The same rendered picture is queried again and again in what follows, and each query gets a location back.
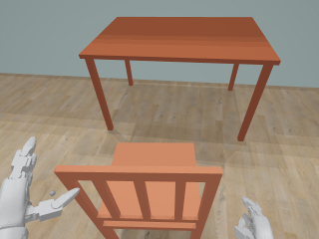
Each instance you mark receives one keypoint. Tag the robot right hand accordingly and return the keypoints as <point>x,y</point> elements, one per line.
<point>259,226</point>

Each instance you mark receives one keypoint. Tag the robot left forearm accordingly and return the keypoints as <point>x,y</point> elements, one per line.
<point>14,232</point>

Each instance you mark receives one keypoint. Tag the robot left hand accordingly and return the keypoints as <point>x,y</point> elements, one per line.
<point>15,192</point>

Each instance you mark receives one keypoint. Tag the chair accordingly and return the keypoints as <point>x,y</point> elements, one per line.
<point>148,186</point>

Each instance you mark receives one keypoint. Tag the table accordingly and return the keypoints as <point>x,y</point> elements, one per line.
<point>213,40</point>

